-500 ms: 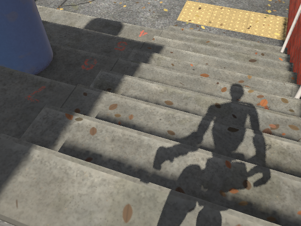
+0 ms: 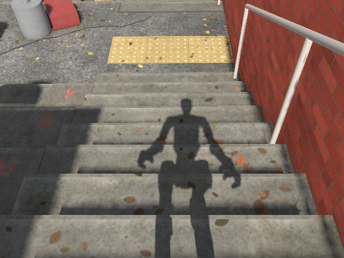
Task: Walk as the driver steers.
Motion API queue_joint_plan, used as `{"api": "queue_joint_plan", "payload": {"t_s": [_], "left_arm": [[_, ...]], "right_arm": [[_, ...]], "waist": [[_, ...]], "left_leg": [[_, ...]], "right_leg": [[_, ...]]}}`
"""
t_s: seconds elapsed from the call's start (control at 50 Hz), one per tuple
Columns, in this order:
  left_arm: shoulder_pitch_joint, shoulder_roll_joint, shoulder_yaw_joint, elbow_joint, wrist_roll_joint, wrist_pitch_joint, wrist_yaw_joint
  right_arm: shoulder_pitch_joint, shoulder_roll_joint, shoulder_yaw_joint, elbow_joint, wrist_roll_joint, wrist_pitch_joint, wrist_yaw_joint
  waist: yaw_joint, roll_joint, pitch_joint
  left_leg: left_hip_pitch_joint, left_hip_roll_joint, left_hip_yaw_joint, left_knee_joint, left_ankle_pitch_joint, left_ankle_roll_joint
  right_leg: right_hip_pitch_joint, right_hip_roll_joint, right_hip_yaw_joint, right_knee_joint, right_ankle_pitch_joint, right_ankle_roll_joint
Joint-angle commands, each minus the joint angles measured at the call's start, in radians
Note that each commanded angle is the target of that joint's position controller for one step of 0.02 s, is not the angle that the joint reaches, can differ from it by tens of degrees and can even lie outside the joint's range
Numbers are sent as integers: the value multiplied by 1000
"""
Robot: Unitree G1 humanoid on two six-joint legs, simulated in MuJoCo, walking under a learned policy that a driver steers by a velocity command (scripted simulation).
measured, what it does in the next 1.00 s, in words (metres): goes down, turning left: right foot 0.15 m lower, then left foot 0.15 m lower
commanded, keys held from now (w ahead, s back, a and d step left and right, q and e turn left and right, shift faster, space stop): w+shift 0.06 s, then w+q+shift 0.58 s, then q+shift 0.04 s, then e+shift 0.32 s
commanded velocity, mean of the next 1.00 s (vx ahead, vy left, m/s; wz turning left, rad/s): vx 0.82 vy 0.00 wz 0.35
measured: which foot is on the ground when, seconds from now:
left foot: down 0.00-0.26, up 0.28-0.58, down 0.60-0.98, up 1.00-1.00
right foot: up 0.00-0.24, down 0.26-0.60, up 0.62-0.98, down 1.00-1.00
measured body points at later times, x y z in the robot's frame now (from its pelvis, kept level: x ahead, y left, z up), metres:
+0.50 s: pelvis +0.47 +0.02 -0.20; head +0.48 +0.04 +0.25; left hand +0.32 +0.25 -0.34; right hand +0.69 -0.22 -0.30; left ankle +0.63 +0.16 -0.87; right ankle +0.30 -0.11 -0.87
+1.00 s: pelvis +0.87 +0.15 -0.42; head +0.88 +0.17 +0.03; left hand +0.82 +0.42 -0.55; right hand +1.01 -0.07 -0.54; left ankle +0.71 +0.13 -0.96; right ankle +1.01 +0.12 -1.15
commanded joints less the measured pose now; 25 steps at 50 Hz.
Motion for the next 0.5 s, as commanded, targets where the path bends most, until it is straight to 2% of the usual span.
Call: {"api": "queue_joint_plan", "payload": {"t_s": [0.02,0.04,0.06,0.08,0.1,0.12,0.14,0.16,0.18,0.2,0.22,0.24,0.26,0.28,0.3,0.32,0.34,0.36,0.38,0.4,0.42,0.44,0.46,0.48,0.5], "left_arm": [[-4,43,6,-87,24,29,-19],[-48,39,-3,-112,36,28,-22],[-64,56,2,-99,38,19,-26],[-160,71,7,-134,14,3,-30],[-227,49,0,-148,10,-19,-38],[-189,-5,-27,-139,12,-29,-55],[-172,-42,-42,-117,9,-34,-75],[-151,-60,-49,-109,-12,-25,-81],[-136,-49,-55,-107,-11,-18,-74],[-70,-34,-47,-93,-9,-14,-56],[99,14,-28,-29,17,-20,-33],[326,58,-7,22,34,-31,-10],[467,87,6,47,43,-43,2],[383,111,7,45,59,-58,-1],[340,98,5,11,32,-68,-8],[337,50,13,27,8,-67,-14],[323,35,13,39,-2,-90,-12],[281,4,3,54,-4,-90,-5],[238,58,15,67,-19,-112,2],[154,29,11,75,-32,-119,1],[106,39,12,84,-25,-118,7],[128,61,19,95,-12,-119,5],[171,-48,-4,135,-21,-141,16],[147,-87,-25,147,-41,-160,20],[117,-61,-25,153,-48,-160,21]], "right_arm": [[58,-87,-11,10,22,-38,8],[72,-125,-21,25,24,-39,6],[113,-161,-29,44,13,-46,7],[128,-116,-13,40,18,-52,7],[146,-70,-3,72,33,-58,-5],[85,-55,-2,56,48,-59,-7],[59,-69,-1,39,58,-57,-12],[63,-76,-6,49,51,-43,-23],[79,-97,-15,50,48,-34,-23],[73,-92,-14,53,34,-26,-25],[37,-79,-9,56,31,-17,-30],[-15,-109,-16,58,28,3,-38],[-73,-135,-33,60,54,29,-49],[18,-41,-18,38,78,45,-58],[197,21,8,6,87,36,-68],[172,6,3,72,30,47,-70],[56,-14,-19,66,0,42,-65],[32,-21,-25,77,-25,48,-42],[-20,34,-7,-7,-34,50,-20],[-118,2,-11,-19,-40,56,2],[-146,7,-9,-7,-42,70,6],[-95,-13,-20,21,-43,81,24],[-180,-8,-22,-11,-16,64,41],[-210,33,-3,-13,3,43,61],[-209,75,10,17,20,33,78]], "waist": [[73,60,75],[59,81,87],[37,70,42],[23,29,71],[16,41,81],[59,-2,52],[62,21,19],[70,49,6],[67,54,10],[87,44,-11],[164,30,-56],[302,36,-88],[423,-90,-60],[249,-128,-35],[107,-177,-212],[129,-21,-151],[128,20,-34],[90,46,8],[26,-120,69],[13,-100,192],[-4,-92,217],[-7,-50,146],[-4,-3,189],[-37,70,190],[-29,52,138]], "left_leg": [[49,260,-406,-302,162,176],[27,257,-349,-314,260,186],[97,258,-316,-265,337,179],[39,187,-260,-253,298,159],[38,154,-237,-199,242,140],[-162,75,-153,-203,39,109],[-287,65,-152,-191,-29,95],[-365,69,-153,-154,-61,89],[-353,60,-156,-92,-68,90],[-377,52,-157,-7,-50,88],[-320,37,-116,231,107,69],[-284,28,-88,568,400,64],[-341,-40,-56,1062,127,59],[-556,-69,-106,1318,-345,70],[-712,30,-224,1173,-310,77],[-750,84,-195,1079,-223,83],[-765,95,-209,919,-73,90],[-702,103,-159,913,-5,94],[-636,166,-198,645,145,54],[-571,206,-215,460,236,30],[-458,184,-150,424,279,15],[-415,146,-29,536,332,32],[-512,191,-100,325,635,65],[-230,168,-29,47,971,76],[49,113,42,14,1126,80]], "right_leg": [[-220,-100,96,-215,-6,17],[-210,-83,31,-278,7,21],[-221,-84,-14,-260,140,8],[-213,-81,-27,-420,300,2],[-197,-108,-40,-524,472,-1],[53,-108,-127,-660,748,7],[263,-87,-153,-657,904,17],[393,-77,-168,-628,938,31],[423,-62,-180,-640,893,44],[531,-25,-242,-610,901,61],[629,-41,-218,-603,880,53],[728,-91,-196,-747,827,37],[779,-216,-110,-1005,796,-40],[866,-355,15,-775,1175,-14],[1083,-541,206,-539,1392,-38],[950,-518,191,-622,1131,-49],[766,-450,127,-704,861,-7],[607,-394,92,-752,832,9],[399,-483,130,-799,767,-63],[190,-473,119,-839,657,-65],[51,-457,63,-838,661,-71],[90,-458,46,-814,652,-78],[127,-391,-38,-775,430,-19],[-68,-300,-213,-764,186,49],[-187,-245,-273,-750,57,67]]}}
